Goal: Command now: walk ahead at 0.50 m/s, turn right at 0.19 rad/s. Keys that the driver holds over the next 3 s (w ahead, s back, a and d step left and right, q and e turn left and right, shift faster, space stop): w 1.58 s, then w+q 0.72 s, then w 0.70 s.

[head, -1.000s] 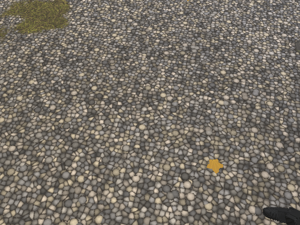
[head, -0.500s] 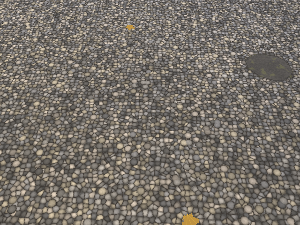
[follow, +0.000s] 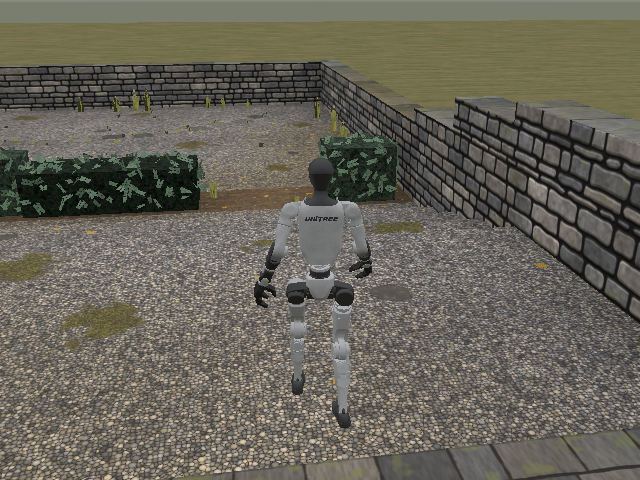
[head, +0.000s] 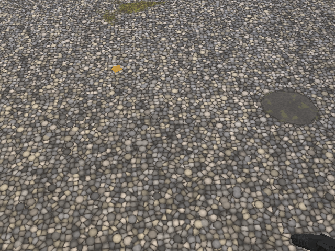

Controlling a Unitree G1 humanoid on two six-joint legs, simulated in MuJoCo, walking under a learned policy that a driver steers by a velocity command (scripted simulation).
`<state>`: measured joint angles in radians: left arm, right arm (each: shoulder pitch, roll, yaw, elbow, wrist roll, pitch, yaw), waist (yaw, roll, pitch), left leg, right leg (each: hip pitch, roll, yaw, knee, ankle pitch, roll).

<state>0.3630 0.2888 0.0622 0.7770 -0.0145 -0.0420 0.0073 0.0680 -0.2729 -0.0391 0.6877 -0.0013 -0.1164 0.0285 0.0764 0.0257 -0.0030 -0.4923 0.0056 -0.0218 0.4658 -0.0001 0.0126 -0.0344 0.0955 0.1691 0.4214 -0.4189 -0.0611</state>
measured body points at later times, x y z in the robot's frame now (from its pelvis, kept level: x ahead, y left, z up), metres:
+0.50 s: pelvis +0.28 -0.01 +0.00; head +0.31 -0.01 +0.45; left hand +0.53 +0.20 -0.07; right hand +0.25 -0.29 -0.13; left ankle +0.13 +0.12 -0.73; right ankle +0.42 -0.13 -0.72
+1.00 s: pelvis +0.55 -0.02 +0.01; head +0.58 -0.01 +0.46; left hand +0.55 +0.27 -0.12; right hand +0.77 -0.25 -0.08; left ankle +0.72 +0.11 -0.71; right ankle +0.42 -0.13 -0.73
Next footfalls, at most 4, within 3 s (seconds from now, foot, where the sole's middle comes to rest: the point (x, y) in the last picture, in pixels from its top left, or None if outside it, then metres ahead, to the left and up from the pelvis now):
0.02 left None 0.17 0.12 -0.77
0.52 right None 0.46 -0.13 -0.77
1.04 left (167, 186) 0.75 0.11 -0.77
1.58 right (222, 138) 1.04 -0.14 -0.77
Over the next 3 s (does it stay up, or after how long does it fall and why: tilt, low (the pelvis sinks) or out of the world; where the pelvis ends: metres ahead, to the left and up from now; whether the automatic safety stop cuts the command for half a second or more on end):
stays up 1.64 0.12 0.02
